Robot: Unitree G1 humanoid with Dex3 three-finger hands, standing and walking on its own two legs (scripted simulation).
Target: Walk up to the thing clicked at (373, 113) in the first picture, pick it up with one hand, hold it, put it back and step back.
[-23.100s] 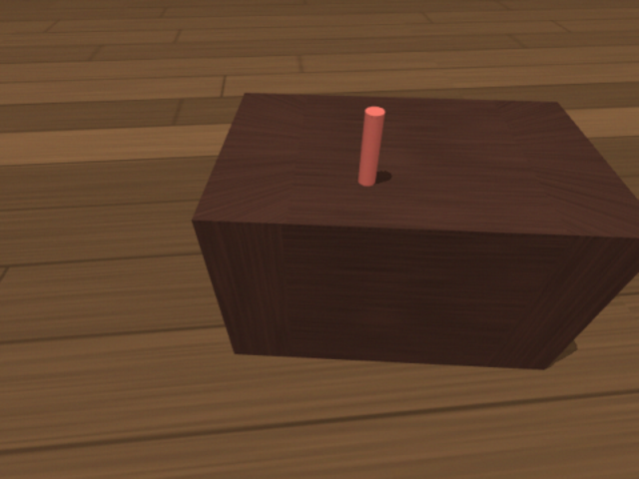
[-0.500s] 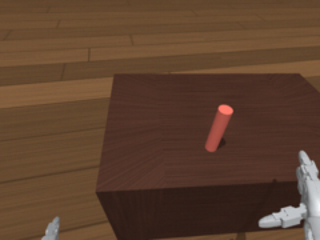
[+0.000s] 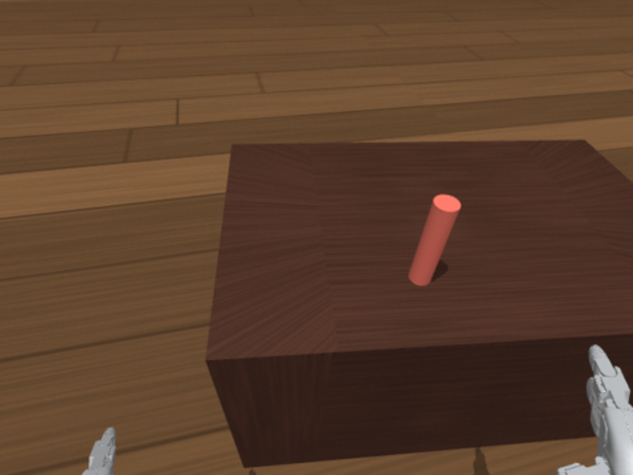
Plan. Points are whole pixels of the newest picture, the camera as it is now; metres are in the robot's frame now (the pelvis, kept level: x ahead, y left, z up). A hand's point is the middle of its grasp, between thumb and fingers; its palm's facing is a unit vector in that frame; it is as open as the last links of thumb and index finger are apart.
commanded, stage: home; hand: right
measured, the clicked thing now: (431, 243) +0.53 -0.22 -0.01
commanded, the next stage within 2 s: none
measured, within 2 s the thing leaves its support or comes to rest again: neither
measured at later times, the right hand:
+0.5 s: hand out of the picture +0.15 -0.19 -0.07, palm faces +0.07 +0.97 -0.23, open 17.5 cm
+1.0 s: hand (461, 459) +0.19 -0.20 -0.10, palm faces +0.02 +0.96 -0.26, open 17.5 cm
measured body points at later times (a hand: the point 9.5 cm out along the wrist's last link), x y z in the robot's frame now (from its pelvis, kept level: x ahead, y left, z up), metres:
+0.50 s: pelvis +0.00 -0.01 +0.01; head +0.02 +0.00 +0.46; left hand +0.16 +0.22 -0.08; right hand +0.15 -0.24 -0.06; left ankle +0.05 +0.12 -0.73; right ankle -0.01 -0.15 -0.73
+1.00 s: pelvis +0.02 -0.02 +0.01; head +0.05 -0.02 +0.46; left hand +0.15 +0.22 -0.10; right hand +0.19 -0.25 -0.08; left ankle +0.05 +0.12 -0.73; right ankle -0.01 -0.15 -0.73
